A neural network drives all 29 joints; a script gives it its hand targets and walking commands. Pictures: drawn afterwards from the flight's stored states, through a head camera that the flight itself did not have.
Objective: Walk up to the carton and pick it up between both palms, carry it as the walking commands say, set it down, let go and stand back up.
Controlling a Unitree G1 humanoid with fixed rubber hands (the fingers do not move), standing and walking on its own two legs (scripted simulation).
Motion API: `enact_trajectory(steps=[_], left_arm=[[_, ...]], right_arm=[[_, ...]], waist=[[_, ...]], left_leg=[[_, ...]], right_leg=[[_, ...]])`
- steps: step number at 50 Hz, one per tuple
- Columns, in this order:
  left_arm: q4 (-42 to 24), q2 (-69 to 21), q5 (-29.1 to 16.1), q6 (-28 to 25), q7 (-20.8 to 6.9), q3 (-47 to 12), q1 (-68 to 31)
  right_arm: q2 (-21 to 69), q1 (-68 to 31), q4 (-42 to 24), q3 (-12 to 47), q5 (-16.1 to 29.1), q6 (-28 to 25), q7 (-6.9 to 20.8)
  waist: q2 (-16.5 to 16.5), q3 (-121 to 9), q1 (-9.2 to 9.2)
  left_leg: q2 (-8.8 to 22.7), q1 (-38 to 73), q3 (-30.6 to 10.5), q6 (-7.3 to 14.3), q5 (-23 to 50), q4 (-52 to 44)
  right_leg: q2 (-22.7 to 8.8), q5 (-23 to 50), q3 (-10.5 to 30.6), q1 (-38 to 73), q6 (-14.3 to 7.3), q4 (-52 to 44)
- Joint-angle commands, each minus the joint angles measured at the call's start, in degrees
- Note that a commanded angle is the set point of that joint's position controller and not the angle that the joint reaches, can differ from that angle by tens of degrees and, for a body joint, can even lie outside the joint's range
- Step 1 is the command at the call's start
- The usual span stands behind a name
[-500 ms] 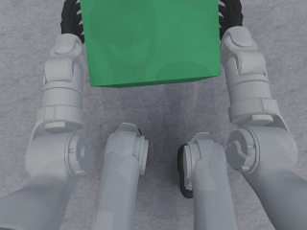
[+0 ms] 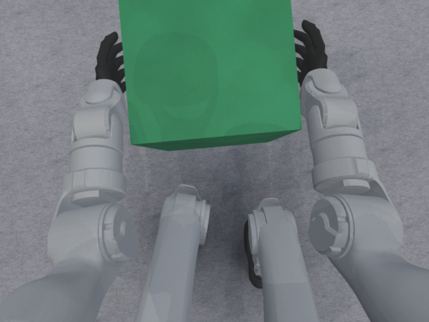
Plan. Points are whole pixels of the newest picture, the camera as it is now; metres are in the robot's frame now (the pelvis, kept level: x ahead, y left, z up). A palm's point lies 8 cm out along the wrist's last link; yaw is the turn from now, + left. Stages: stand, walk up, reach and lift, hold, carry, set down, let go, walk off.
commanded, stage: reach and lift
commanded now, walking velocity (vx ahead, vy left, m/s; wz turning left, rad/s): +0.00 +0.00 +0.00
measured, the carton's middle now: (211, 77) +0.52 +0.08 -0.15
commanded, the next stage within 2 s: none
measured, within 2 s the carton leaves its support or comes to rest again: neither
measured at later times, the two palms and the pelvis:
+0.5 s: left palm (91, 77) +0.45 +0.24 -0.02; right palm (336, 64) +0.51 -0.09 -0.01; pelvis +0.01 +0.00 +0.06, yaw +1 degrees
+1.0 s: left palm (59, 68) +0.43 +0.23 +0.06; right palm (375, 50) +0.49 -0.09 +0.07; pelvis +0.03 +0.00 +0.12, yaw +2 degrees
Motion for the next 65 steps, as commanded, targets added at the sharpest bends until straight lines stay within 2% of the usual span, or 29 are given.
enact_trajectory(steps=[1, 43, 65], left_arm=[[-5.9, -56.2, -8.9, -2.1, -15.0, -28.7, -40.3], [-6.3, -62.7, -7.2, -3.2, -14.6, -30.8, -24.4], [-7.2, -64.7, -5.9, -4.6, -15.2, -32.4, -13.5]], right_arm=[[57.8, -35.9, -2.7, 25.0, 6.7, -1.1, 12.3], [61.8, -19.9, -4.0, 27.4, 5.1, -2.5, 13.3], [63.5, -8.8, -5.3, 29.5, 3.6, -3.7, 14.1]], waist=[[0.8, -65.6, 2.99], [1.7, -58.7, 1.41], [1.7, -52.3, 0.76]], left_leg=[[-2.8, 48.2, 8.0, 0.7, 15.4, -7.8], [-3.5, 66.8, 5.7, 0.4, 17.1, -26.0], [-3.1, 77.9, 3.8, 1.0, 21.3, -37.5]], right_leg=[[2.6, 11.0, -4.8, 24.1, -1.2, -12.7], [1.6, 13.5, -2.3, 41.6, -1.2, -31.2], [0.4, 18.3, 0.2, 54.5, -1.5, -43.2]])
